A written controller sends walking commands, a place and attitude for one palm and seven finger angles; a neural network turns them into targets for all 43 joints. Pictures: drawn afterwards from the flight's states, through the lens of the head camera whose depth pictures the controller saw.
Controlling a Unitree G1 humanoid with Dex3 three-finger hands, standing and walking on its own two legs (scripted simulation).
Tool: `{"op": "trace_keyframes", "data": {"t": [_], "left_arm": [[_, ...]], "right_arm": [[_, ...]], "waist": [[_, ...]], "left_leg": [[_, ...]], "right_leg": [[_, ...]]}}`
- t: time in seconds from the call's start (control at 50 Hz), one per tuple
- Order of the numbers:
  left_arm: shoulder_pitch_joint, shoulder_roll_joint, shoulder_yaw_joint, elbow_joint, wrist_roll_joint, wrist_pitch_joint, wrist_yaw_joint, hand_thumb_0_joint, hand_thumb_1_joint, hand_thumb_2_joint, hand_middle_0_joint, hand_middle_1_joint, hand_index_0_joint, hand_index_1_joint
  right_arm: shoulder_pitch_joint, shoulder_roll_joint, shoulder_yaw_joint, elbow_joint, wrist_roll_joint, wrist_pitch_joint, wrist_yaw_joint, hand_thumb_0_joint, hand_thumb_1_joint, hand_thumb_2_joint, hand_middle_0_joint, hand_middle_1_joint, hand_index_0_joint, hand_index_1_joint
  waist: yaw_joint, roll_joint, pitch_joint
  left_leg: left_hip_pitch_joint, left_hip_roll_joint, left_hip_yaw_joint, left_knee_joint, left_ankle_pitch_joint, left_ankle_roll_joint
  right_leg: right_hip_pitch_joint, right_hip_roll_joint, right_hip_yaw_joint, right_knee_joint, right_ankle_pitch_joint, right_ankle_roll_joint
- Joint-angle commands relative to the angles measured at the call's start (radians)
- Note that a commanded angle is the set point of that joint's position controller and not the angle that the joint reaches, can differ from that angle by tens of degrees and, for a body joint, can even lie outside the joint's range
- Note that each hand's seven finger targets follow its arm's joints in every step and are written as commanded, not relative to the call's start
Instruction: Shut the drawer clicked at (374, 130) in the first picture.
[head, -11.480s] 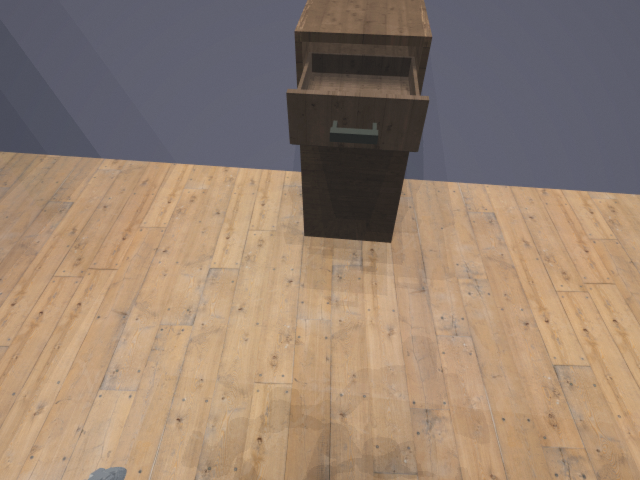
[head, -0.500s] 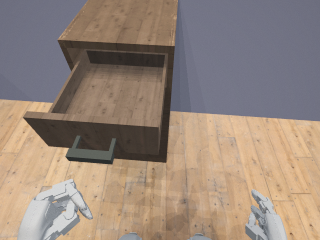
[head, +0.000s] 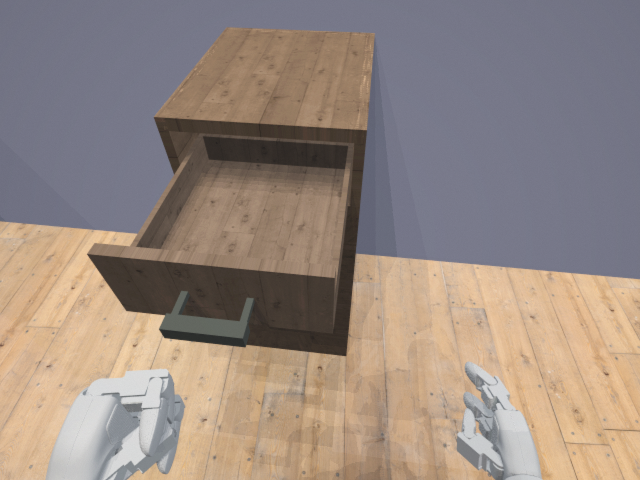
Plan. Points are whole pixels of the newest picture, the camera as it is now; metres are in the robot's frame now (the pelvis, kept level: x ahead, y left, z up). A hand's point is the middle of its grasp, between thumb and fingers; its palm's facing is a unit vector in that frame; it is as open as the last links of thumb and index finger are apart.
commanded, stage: raise the hand and make a fist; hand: left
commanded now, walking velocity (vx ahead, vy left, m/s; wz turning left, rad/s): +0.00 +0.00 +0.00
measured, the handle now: (210, 315) +0.32 +0.19 +0.02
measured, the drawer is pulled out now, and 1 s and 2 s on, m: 0.29 0.29 0.29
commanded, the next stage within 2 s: bring the fist close to the handle in 0.36 s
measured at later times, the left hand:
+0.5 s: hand (163, 434) +0.15 +0.16 +0.11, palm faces +0.02 -0.99 -0.10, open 3.3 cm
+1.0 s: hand (189, 417) +0.18 +0.16 +0.06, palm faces -0.02 -1.00 -0.06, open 3.3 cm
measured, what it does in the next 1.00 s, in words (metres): stands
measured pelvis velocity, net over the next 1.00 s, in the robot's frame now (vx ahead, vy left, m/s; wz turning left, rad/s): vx -0.01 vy -0.01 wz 0.00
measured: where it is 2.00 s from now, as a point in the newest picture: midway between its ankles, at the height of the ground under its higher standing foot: outside the picture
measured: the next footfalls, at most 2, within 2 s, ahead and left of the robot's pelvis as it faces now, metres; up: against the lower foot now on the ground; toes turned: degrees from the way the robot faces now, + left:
none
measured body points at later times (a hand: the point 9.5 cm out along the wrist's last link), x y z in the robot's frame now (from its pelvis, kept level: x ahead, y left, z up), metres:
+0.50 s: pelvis +0.00 -0.02 +0.01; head +0.00 -0.03 +0.46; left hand +0.14 +0.21 +0.12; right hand +0.19 -0.25 -0.05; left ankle -0.02 +0.12 -0.69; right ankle +0.00 -0.13 -0.69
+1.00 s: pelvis -0.01 -0.01 -0.01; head +0.03 -0.01 +0.44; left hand +0.17 +0.21 +0.07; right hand +0.17 -0.24 -0.07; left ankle -0.02 +0.12 -0.69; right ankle +0.00 -0.13 -0.69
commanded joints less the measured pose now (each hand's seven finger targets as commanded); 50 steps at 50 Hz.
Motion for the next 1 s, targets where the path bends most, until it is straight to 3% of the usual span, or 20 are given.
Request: {"op": "trace_keyframes", "data": {"t": [0.0, 0.1, 0.16, 0.22, 0.38, 0.44, 0.5, 0.58, 0.66, 0.7, 0.8, 0.86, 0.98], "left_arm": [[0.050, 0.070, 0.061, -0.188, -0.019, -0.053, 0.001, 0.000, 0.900, 0.900, -1.400, -1.600, -1.400, -1.600], [0.019, 0.104, 0.099, -0.181, -0.033, -0.068, 0.000, 0.000, 0.900, 0.900, -1.400, -1.600, -1.400, -1.600], [0.024, 0.087, 0.092, -0.182, -0.044, -0.088, -0.004, 0.000, 0.900, 0.900, -1.400, -1.600, -1.400, -1.600], [0.006, 0.103, 0.114, -0.142, -0.050, -0.096, -0.008, 0.000, 0.900, 0.900, -1.400, -1.600, -1.400, -1.600], [-0.024, 0.137, 0.181, -0.085, -0.087, -0.099, -0.049, 0.000, 0.900, 0.900, -1.400, -1.600, -1.400, -1.600], [-0.018, 0.122, 0.169, -0.070, -0.096, -0.096, -0.066, 0.000, 0.900, 0.900, -1.400, -1.600, -1.400, -1.600], [-0.061, 0.117, 0.163, -0.009, -0.093, -0.102, -0.074, 0.000, 0.900, 0.900, -1.400, -1.600, -1.400, -1.600], [-0.119, 0.121, 0.161, 0.016, -0.085, -0.125, -0.080, 0.000, 0.900, 0.900, -1.400, -1.600, -1.400, -1.600], [-0.137, 0.101, 0.133, 0.004, -0.070, -0.153, -0.073, 0.000, 0.900, 0.900, -1.400, -1.600, -1.400, -1.600], [-0.143, 0.106, 0.138, 0.026, -0.060, -0.155, -0.059, 0.000, 0.900, 0.900, -1.400, -1.600, -1.400, -1.600], [-0.176, 0.091, 0.122, 0.066, -0.047, -0.154, -0.047, 0.000, 0.900, 0.900, -1.400, -1.600, -1.400, -1.600], [-0.185, 0.100, 0.136, 0.084, -0.047, -0.155, -0.041, 0.000, 0.900, 0.900, -1.400, -1.600, -1.400, -1.600], [-0.230, 0.068, 0.086, 0.094, -0.037, -0.179, -0.029, 0.000, 0.900, 0.900, -1.400, -1.600, -1.400, -1.600]], "right_arm": [[-0.100, -0.111, -0.057, -0.164, 0.013, -0.064, -0.013, 0.000, -0.900, -0.900, 0.200, 0.300, 0.200, 0.300], [-0.106, -0.113, -0.055, -0.158, 0.014, -0.073, -0.025, 0.000, -0.900, -0.900, 0.200, 0.300, 0.200, 0.300], [-0.093, -0.111, -0.056, -0.152, 0.016, -0.088, -0.022, 0.000, -0.900, -0.900, 0.200, 0.300, 0.200, 0.300], [-0.092, -0.114, -0.060, -0.138, 0.016, -0.095, -0.026, 0.000, -0.900, -0.900, 0.200, 0.300, 0.200, 0.300], [-0.099, -0.115, -0.062, -0.116, 0.024, -0.114, -0.042, 0.000, -0.900, -0.900, 0.200, 0.300, 0.200, 0.300], [-0.105, -0.112, -0.059, -0.111, 0.024, -0.124, -0.040, 0.000, -0.900, -0.900, 0.200, 0.300, 0.200, 0.300], [-0.106, -0.122, -0.062, -0.092, 0.017, -0.129, -0.042, 0.000, -0.900, -0.900, 0.200, 0.300, 0.200, 0.300], [-0.089, -0.129, -0.065, -0.090, 0.012, -0.124, -0.043, 0.000, -0.900, -0.900, 0.200, 0.300, 0.200, 0.300], [-0.085, -0.130, -0.067, -0.089, 0.005, -0.122, -0.029, 0.000, -0.900, -0.900, 0.200, 0.300, 0.200, 0.300], [-0.086, -0.131, -0.070, -0.083, -0.002, -0.113, -0.027, 0.000, -0.900, -0.900, 0.200, 0.300, 0.200, 0.300], [-0.090, -0.137, -0.072, -0.091, -0.004, -0.084, -0.026, 0.000, -0.900, -0.900, 0.200, 0.300, 0.200, 0.300], [-0.075, -0.136, -0.077, -0.094, -0.006, -0.068, -0.025, 0.000, -0.900, -0.900, 0.200, 0.300, 0.200, 0.300], [-0.067, -0.140, -0.077, -0.107, -0.013, -0.051, -0.020, 0.000, -0.900, -0.900, 0.200, 0.300, 0.200, 0.300]], "waist": [[-0.010, -0.047, -0.042], [-0.005, -0.035, -0.018], [-0.005, -0.016, -0.033], [-0.012, -0.054, -0.021], [-0.002, -0.052, -0.044], [-0.001, -0.042, -0.029], [-0.018, -0.080, 0.003], [-0.028, -0.075, -0.014], [-0.027, -0.007, -0.057], [-0.031, -0.044, -0.064], [-0.035, -0.026, -0.057], [-0.034, -0.034, -0.100], [-0.046, -0.032, -0.118]], "left_leg": [[0.018, -0.022, -0.020, -0.185, 0.301, 0.016], [-0.001, -0.030, -0.008, -0.186, 0.245, 0.017], [0.013, -0.032, -0.007, -0.186, 0.260, 0.016], [-0.005, -0.034, -0.004, -0.179, 0.237, 0.017], [0.013, -0.038, 0.004, -0.178, 0.262, 0.018], [0.017, -0.039, 0.003, -0.184, 0.278, 0.017], [0.000, -0.039, -0.002, -0.177, 0.264, 0.018], [-0.008, -0.044, 0.002, -0.165, 0.244, 0.018], [0.004, -0.045, -0.002, -0.158, 0.264, 0.019], [-0.012, -0.043, -0.004, -0.147, 0.278, 0.021], [-0.048, -0.043, -0.007, -0.135, 0.248, 0.020], [-0.057, -0.042, -0.008, -0.123, 0.269, 0.016], [-0.093, -0.040, -0.014, -0.093, 0.265, 0.012]], "right_leg": [[0.100, 0.055, -0.003, -0.136, 0.224, -0.020], [0.103, 0.050, 0.024, -0.168, 0.160, -0.021], [0.107, 0.049, 0.021, -0.166, 0.176, -0.022], [0.106, 0.048, 0.042, -0.188, 0.146, -0.018], [0.148, 0.038, 0.077, -0.227, 0.169, -0.015], [0.153, 0.039, 0.073, -0.226, 0.206, -0.015], [0.130, 0.040, 0.076, -0.232, 0.187, -0.012], [0.104, 0.038, 0.080, -0.223, 0.144, -0.010], [0.092, 0.041, 0.051, -0.176, 0.181, -0.018], [0.088, 0.044, 0.045, -0.161, 0.203, -0.016], [0.047, 0.044, 0.038, -0.136, 0.164, -0.019], [0.045, 0.045, 0.032, -0.108, 0.189, -0.020], [-0.005, 0.048, 0.023, -0.061, 0.183, -0.020]]}}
